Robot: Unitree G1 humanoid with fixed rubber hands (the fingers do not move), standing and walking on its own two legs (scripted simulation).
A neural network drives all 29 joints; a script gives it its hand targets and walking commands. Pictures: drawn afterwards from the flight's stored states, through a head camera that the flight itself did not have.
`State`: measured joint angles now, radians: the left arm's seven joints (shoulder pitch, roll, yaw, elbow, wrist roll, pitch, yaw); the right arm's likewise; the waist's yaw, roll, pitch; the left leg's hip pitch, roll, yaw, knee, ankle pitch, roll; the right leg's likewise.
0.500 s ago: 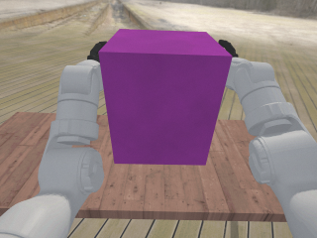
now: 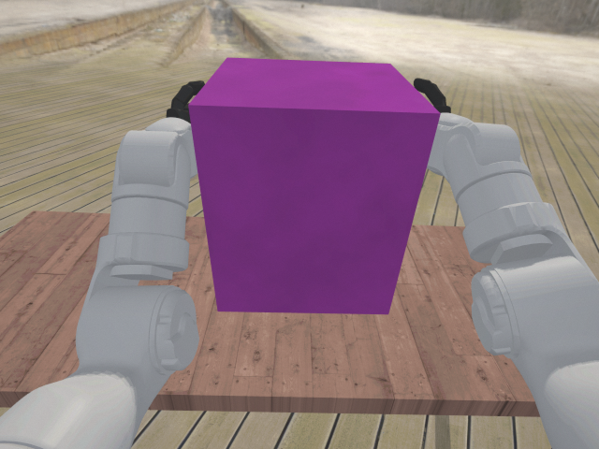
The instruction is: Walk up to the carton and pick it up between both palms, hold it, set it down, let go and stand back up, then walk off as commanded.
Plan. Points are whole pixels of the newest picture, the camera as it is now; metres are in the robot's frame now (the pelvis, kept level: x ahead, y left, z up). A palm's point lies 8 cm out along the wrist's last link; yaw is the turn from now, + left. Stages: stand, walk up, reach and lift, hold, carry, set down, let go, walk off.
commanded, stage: hold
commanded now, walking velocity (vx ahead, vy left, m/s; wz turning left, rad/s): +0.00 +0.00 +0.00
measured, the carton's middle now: (306, 183) +0.35 +0.00 +0.28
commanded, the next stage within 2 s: set down in 1.54 s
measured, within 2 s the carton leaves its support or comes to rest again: neither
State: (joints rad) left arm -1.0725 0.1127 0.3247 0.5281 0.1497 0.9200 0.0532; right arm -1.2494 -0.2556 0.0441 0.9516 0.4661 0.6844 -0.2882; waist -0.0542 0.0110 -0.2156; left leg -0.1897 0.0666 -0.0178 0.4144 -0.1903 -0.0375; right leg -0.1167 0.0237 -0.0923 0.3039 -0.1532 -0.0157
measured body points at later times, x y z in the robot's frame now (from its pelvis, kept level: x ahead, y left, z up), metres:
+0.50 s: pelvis +0.00 +0.00 +0.00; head -0.09 +0.01 +0.44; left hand +0.39 +0.16 +0.32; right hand +0.39 -0.15 +0.33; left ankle +0.02 +0.14 -0.75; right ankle +0.01 -0.11 -0.75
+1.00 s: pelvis +0.00 +0.00 +0.00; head -0.09 +0.01 +0.44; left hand +0.39 +0.15 +0.33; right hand +0.39 -0.15 +0.34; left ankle +0.02 +0.14 -0.75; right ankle +0.01 -0.11 -0.75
